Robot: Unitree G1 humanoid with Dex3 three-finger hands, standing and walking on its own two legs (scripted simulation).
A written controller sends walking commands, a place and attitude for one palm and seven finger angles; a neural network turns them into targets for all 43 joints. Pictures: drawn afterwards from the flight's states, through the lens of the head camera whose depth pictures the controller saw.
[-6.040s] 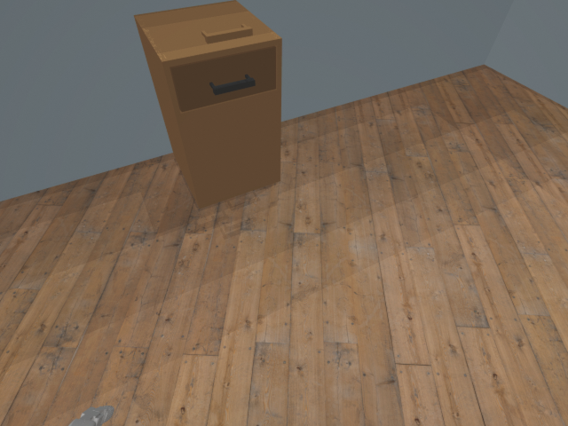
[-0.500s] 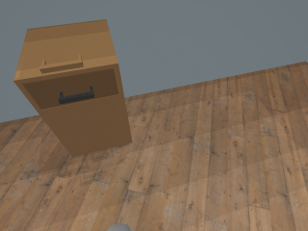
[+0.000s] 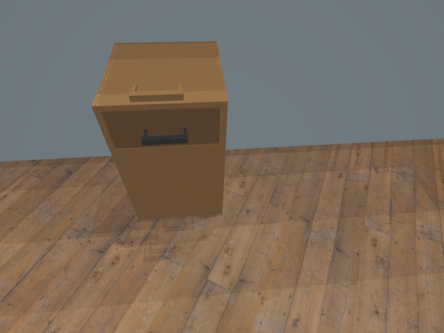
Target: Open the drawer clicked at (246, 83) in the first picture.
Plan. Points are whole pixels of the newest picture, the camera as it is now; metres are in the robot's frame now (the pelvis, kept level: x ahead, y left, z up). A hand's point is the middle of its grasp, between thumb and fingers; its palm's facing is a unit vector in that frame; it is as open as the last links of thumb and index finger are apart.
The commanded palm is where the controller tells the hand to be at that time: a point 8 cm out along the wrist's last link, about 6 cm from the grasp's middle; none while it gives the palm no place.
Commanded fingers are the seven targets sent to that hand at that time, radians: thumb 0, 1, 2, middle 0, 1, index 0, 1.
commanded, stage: turn to face it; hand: left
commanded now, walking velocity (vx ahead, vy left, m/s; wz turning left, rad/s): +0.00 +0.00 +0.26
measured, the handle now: (165, 135) +0.75 +0.23 -0.17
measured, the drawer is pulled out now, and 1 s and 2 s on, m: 0.00 0.00 0.00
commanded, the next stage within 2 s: take the last steps up to it in 0.08 s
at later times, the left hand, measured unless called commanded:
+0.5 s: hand out of the picture -0.06 +0.14 -0.16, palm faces +0.23 -0.95 -0.22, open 7.3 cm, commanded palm none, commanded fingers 0.00 0.90 0.90 -0.20 -0.30 -0.20 -0.30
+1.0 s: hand (135, 324) +0.17 +0.19 -0.17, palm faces +0.09 -0.98 -0.19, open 7.4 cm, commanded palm none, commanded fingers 0.00 0.90 0.90 -0.20 -0.30 -0.20 -0.30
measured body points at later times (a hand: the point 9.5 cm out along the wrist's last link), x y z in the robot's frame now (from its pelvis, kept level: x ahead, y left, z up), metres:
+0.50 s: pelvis +0.00 -0.03 +0.01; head -0.01 -0.04 +0.46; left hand -0.07 +0.19 -0.14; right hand +0.06 -0.27 -0.15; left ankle -0.04 +0.13 -0.69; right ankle +0.00 -0.13 -0.74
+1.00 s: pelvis +0.13 +0.00 -0.01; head +0.15 +0.00 +0.44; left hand +0.17 +0.24 -0.16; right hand +0.05 -0.21 -0.16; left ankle -0.01 +0.11 -0.74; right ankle +0.25 -0.11 -0.70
